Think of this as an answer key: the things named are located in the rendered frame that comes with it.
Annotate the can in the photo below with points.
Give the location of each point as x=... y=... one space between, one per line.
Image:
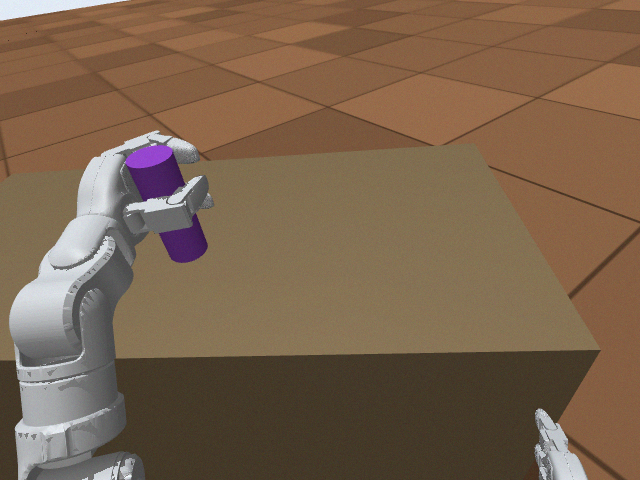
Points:
x=156 y=173

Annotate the left robot arm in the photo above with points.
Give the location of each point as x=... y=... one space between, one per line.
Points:
x=62 y=327

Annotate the right robot hand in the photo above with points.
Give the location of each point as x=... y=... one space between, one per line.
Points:
x=554 y=459

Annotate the left robot hand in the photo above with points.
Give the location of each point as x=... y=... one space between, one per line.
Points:
x=108 y=189

